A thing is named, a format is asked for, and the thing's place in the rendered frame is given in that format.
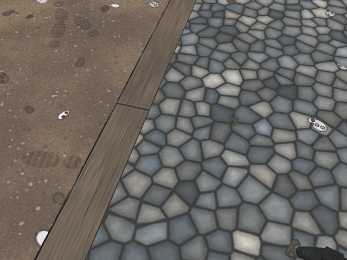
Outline right robot hand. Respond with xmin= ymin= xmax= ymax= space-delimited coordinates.
xmin=296 ymin=246 xmax=347 ymax=260

